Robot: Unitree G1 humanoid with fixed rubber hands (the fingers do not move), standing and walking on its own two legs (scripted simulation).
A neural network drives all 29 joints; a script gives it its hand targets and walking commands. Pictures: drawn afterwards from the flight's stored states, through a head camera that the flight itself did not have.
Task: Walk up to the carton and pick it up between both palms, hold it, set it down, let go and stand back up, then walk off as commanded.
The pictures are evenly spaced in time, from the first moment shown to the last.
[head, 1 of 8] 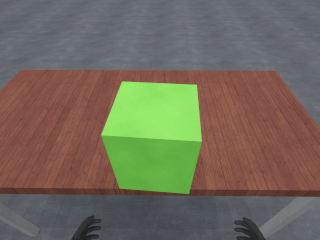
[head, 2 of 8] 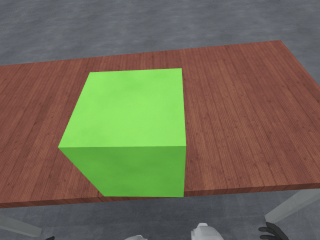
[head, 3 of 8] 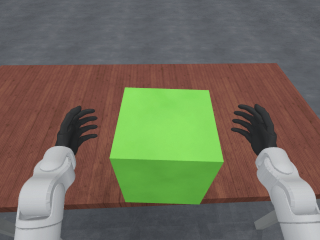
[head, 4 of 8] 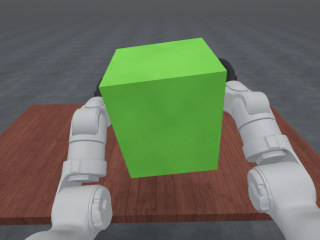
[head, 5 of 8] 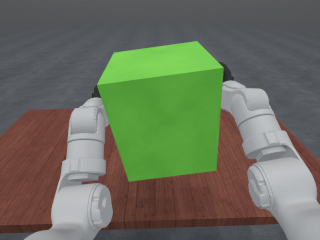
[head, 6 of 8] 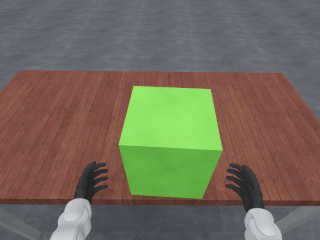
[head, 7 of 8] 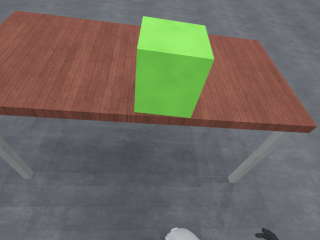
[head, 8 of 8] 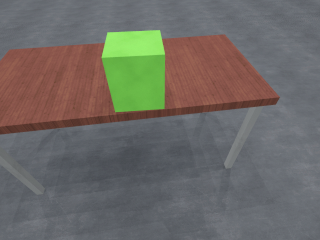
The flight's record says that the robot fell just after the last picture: no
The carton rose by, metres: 0.22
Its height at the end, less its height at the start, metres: +0.00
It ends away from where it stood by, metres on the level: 0.02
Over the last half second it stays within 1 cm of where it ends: yes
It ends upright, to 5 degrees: yes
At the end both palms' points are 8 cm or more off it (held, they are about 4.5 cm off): yes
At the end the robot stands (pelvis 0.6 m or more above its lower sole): yes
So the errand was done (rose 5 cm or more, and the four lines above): yes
